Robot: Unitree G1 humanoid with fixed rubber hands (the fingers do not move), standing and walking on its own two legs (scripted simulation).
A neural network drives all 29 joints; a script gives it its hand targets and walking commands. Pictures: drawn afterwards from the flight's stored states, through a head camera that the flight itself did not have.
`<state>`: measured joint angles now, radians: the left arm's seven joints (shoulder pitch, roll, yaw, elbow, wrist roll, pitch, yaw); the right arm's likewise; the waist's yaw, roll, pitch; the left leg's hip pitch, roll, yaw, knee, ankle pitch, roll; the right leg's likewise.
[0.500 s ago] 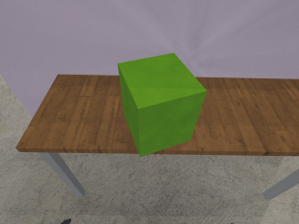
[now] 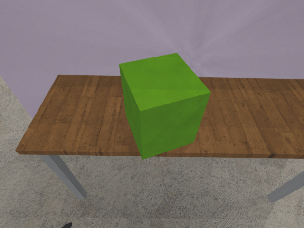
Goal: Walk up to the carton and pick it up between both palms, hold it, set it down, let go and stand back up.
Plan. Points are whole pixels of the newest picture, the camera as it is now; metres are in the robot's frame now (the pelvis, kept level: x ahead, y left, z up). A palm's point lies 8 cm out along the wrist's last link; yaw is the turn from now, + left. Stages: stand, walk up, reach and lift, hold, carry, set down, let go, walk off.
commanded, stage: stand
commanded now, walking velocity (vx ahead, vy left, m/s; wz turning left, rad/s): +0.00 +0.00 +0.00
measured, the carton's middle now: (159, 106) +0.48 -0.01 +0.02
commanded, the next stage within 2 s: none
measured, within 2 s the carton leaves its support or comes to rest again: neither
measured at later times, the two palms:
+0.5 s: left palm out of the picture +0.08 +0.25 -0.12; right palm out of the picture +0.08 -0.26 -0.12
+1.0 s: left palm out of the picture +0.08 +0.25 -0.12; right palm out of the picture +0.08 -0.26 -0.12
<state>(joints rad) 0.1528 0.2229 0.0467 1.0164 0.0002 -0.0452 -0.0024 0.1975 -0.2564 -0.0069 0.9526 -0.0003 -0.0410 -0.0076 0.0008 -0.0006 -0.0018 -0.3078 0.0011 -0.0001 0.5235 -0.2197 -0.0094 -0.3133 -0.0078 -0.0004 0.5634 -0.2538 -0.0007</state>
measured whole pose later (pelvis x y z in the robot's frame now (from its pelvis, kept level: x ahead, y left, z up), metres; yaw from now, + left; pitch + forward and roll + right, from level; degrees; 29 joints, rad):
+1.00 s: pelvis +0.00 +0.00 +0.00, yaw +0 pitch +0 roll +1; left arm 0.15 0.22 0.05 1.02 0.00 -0.05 0.00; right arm 0.20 -0.26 -0.01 0.96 0.00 -0.04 -0.01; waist 0.00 0.00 -0.01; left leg -0.31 0.00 0.00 0.51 -0.22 -0.01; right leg -0.31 -0.01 0.00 0.55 -0.25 0.00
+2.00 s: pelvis +0.00 +0.00 +0.00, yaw +0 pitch +1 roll +1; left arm 0.15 0.22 0.05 1.03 0.00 -0.05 0.00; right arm 0.20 -0.26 -0.01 0.96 0.00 -0.04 -0.01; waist 0.00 0.00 -0.02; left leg -0.31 0.00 0.00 0.51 -0.21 -0.01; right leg -0.31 -0.01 0.00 0.55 -0.25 0.00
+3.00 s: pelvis +0.04 -0.01 +0.00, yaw +0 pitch +0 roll +1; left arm 0.21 0.26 0.05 0.99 0.00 -0.06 -0.02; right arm 0.21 -0.31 -0.01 0.96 0.00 -0.06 0.00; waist 0.00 0.00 0.00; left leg -0.30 0.00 0.01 0.70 -0.35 0.01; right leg -0.26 0.00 0.00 0.60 -0.33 -0.02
